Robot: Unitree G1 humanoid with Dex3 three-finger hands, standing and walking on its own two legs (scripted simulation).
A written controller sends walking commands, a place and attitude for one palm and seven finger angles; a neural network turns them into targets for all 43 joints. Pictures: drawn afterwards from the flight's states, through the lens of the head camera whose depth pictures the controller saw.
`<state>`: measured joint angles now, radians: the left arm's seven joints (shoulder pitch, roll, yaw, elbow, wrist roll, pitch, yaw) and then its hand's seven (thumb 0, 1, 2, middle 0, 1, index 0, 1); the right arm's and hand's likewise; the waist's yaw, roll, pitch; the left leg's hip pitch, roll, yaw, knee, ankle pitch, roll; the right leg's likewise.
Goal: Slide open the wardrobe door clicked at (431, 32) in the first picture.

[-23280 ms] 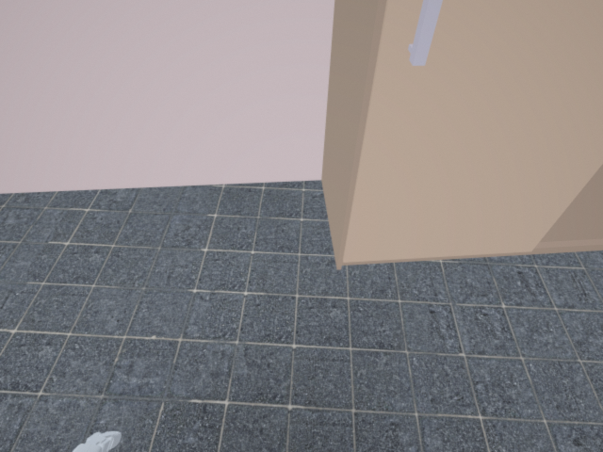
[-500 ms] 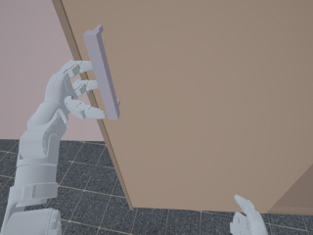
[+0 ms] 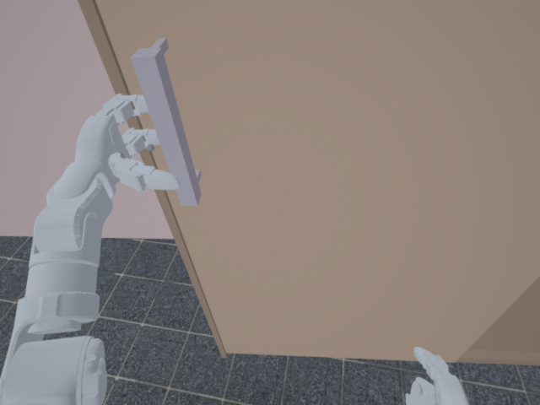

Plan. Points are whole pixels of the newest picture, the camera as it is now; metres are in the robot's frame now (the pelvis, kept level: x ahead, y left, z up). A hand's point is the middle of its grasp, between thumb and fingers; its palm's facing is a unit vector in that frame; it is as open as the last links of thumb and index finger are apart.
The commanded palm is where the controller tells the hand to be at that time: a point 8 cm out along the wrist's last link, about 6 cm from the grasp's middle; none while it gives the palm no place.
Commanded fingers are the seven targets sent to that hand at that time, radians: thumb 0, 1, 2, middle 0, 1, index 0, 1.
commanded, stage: slide the fingers in behind the handle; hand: left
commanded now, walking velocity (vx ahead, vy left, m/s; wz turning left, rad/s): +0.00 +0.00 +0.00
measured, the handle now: (177, 130) +0.43 +0.15 +0.23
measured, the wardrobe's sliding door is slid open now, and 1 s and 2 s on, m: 0.00 0.00 0.00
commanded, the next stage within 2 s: grip the handle and tug to test in 1.92 s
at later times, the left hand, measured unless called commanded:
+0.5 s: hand (140, 156) +0.37 +0.19 +0.22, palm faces +0.05 -1.00 -0.03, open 13.9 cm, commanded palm +0.34 +0.23 +0.24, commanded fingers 0.00 -0.50 0.30 -0.30 -1.20 -0.30 -1.20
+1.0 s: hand (162, 156) +0.37 +0.16 +0.23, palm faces +0.03 -1.00 -0.03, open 14.1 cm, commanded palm +0.33 +0.21 +0.24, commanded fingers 0.00 -0.50 0.30 -0.30 -1.20 -0.30 -1.20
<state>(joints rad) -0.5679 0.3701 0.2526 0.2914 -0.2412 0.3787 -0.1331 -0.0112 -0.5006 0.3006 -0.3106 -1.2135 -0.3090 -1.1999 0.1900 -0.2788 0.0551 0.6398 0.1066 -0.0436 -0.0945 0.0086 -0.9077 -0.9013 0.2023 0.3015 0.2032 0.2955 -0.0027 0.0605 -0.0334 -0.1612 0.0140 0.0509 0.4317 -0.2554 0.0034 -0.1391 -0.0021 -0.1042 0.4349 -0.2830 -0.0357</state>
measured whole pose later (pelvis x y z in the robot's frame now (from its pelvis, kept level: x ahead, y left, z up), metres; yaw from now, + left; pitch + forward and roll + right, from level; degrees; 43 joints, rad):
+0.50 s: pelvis +0.00 +0.00 +0.00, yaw -1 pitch -1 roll +0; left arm -0.45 0.36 0.28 0.17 -0.26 0.36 -0.15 -0.01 -0.50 0.30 -0.31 -1.20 -0.31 -1.20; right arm 0.20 -0.27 0.06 0.61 0.11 -0.04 -0.09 0.01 -0.91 -0.90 0.20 0.30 0.20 0.30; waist 0.00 0.06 -0.04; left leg -0.14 0.01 0.07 0.43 -0.26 0.01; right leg -0.13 0.00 -0.09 0.43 -0.28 -0.03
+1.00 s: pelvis +0.00 +0.01 +0.00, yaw +0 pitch -2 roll +0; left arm -0.46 0.28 0.21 0.06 -0.25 0.45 -0.05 -0.01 -0.50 0.30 -0.30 -1.20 -0.28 -1.18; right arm 0.15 -0.25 0.08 0.61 0.10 -0.01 -0.07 0.01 -0.91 -0.90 0.20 0.30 0.20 0.30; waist 0.01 0.06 -0.05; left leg -0.14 0.01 0.06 0.44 -0.26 0.01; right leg -0.12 -0.01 -0.09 0.44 -0.29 -0.03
